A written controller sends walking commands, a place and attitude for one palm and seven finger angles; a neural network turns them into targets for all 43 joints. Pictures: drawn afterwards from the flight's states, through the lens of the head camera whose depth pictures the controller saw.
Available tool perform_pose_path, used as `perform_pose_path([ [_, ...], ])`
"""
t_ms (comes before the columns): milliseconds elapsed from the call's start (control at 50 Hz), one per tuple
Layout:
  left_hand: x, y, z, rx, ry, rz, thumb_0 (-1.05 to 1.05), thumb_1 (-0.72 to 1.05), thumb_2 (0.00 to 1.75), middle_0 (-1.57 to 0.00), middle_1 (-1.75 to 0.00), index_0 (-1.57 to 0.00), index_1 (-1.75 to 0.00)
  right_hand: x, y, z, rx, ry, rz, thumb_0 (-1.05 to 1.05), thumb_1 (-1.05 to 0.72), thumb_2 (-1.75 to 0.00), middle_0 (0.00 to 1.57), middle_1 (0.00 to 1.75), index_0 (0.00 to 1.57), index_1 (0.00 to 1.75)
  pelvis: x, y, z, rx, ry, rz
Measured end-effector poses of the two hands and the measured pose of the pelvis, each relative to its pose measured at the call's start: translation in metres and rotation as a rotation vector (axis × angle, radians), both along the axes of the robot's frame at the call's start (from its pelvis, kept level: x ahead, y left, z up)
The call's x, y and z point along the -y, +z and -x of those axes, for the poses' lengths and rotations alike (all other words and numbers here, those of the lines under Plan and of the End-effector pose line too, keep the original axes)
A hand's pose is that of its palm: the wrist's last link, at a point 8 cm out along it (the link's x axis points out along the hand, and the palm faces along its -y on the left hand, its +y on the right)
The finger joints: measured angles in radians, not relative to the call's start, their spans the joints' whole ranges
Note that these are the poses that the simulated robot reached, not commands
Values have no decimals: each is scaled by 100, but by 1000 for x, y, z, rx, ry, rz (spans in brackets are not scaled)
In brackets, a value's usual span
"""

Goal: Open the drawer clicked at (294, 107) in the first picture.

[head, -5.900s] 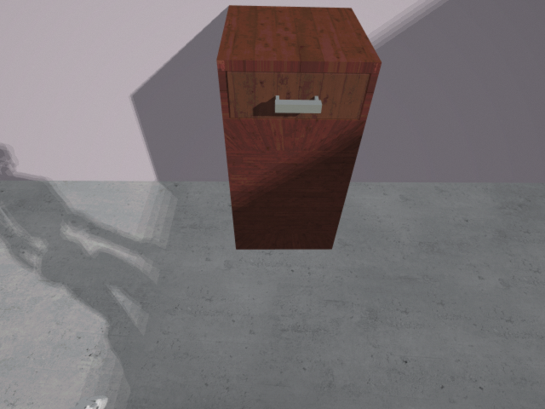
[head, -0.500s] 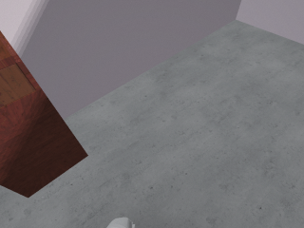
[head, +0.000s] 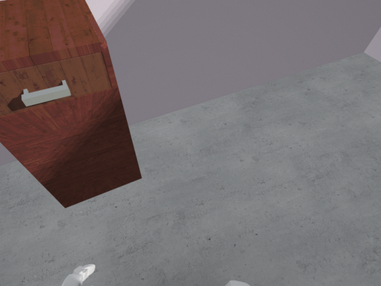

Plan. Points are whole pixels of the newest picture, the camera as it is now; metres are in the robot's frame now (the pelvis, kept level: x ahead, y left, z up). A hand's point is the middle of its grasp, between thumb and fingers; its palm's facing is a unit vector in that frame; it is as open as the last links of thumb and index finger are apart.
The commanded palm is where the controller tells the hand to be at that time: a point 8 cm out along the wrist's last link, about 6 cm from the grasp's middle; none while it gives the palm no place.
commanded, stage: turn to face it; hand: left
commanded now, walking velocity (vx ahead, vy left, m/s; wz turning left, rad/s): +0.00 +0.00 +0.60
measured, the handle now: (46, 91) +0.64 +0.49 -0.01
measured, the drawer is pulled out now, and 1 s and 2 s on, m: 0.00 0.00 0.00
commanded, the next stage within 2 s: take the last steps up to it in 0.74 s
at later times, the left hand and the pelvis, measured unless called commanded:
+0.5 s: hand out of the picture -0.03 +0.20 -0.17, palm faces +0.34 -0.91 -0.24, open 7.4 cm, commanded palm none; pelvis -0.02 -0.01 -0.01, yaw +19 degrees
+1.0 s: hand out of the picture -0.08 +0.23 -0.17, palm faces +0.45 -0.87 -0.22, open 7.4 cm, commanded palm none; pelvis -0.04 +0.03 +0.01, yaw +25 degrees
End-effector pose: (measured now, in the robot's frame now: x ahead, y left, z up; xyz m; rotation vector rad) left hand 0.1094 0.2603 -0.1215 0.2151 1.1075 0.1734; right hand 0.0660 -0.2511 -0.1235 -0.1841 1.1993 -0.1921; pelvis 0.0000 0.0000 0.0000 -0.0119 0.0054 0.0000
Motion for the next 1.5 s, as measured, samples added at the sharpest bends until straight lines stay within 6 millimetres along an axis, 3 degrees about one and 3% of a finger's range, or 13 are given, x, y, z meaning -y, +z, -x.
perform_pose_path([
  [140,29,11,-1,90,25,-37,0,90,90,-20,-30,-20,-30,26,-30,14,-71,19,-45,1,-90,-90,20,30,20,30,26,-11,3,1,83,-15],
  [240,39,20,36,64,102,-38,0,90,90,-20,-30,-20,-30,37,-28,6,-104,80,-49,1,-91,-90,20,30,20,30,32,-3,5,19,164,-31],
  [360,38,12,86,-5,209,-15,0,90,90,-20,-30,-20,-30,33,-19,-15,-115,170,-31,1,-91,-90,20,30,19,30,30,1,8,23,244,-41],
  [460,27,-5,138,-79,307,21,0,90,90,-20,-30,-20,-30,7,-11,-48,-87,275,3,1,-91,-90,20,30,19,30,16,-2,14,19,303,-31],
  [560,2,-36,195,-159,417,64,0,90,90,-20,-30,-20,-30,-41,-5,-86,17,394,44,1,-91,-90,20,30,19,30,-11,-17,22,14,359,-3],
  [660,-15,-37,229,-238,472,80,1,90,90,-20,-30,-20,-30,-81,13,-96,91,454,46,1,-91,-90,20,30,20,30,-26,-9,30,26,371,12],
  [780,-27,-23,234,-197,499,85,1,91,90,-20,-30,-19,-30,-109,20,-83,84,479,16,0,-91,-90,20,30,20,30,-38,5,37,29,406,21],
  [880,-28,-17,230,-164,511,73,1,91,90,-20,-30,-19,-30,-112,12,-62,44,462,-11,0,-91,-90,20,30,20,30,-39,6,40,28,427,9],
  [1060,-3,-10,202,-131,460,85,0,91,90,-20,-30,-19,-30,-71,-7,-10,-92,387,-21,0,-92,-90,20,30,20,30,-26,6,29,16,449,-13],
  [1220,39,-11,167,-103,455,77,0,91,90,-20,-30,-20,-30,-16,-30,21,-276,323,-29,1,-91,-90,20,30,20,30,5,-3,-4,10,452,-33],
  [1280,57,-8,173,-119,520,78,0,92,90,-20,-30,-20,-30,-7,-28,7,-319,349,-29,1,-91,-90,20,30,20,30,11,1,-21,14,469,-30],
  [1360,87,-5,189,-222,564,115,0,92,90,-20,-30,-20,-30,-8,-23,-36,-277,366,-34,1,-91,-90,20,30,20,30,13,7,-43,13,471,-38],
  [1500,136,-8,200,-384,637,225,0,91,90,-20,-30,-20,-30,-44,-24,-128,-187,435,-39,1,-91,-90,20,30,19,30,-1,4,-83,5,495,-19],
])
